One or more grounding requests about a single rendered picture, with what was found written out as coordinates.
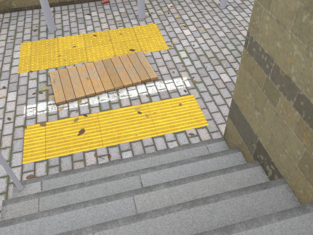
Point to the stairs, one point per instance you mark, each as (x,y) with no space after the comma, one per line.
(203,188)

